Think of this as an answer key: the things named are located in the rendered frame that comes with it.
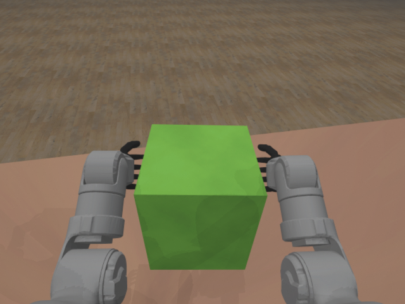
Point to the right robot upper arm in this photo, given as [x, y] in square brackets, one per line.
[318, 277]

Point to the right robot hand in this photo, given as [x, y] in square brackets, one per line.
[273, 153]

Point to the left robot forearm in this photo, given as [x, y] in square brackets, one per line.
[98, 216]

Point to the right robot forearm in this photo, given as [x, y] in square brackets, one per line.
[304, 214]

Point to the carton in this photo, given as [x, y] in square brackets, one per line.
[199, 197]

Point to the left robot hand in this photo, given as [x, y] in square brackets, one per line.
[125, 149]

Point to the left robot upper arm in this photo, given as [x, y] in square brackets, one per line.
[89, 276]

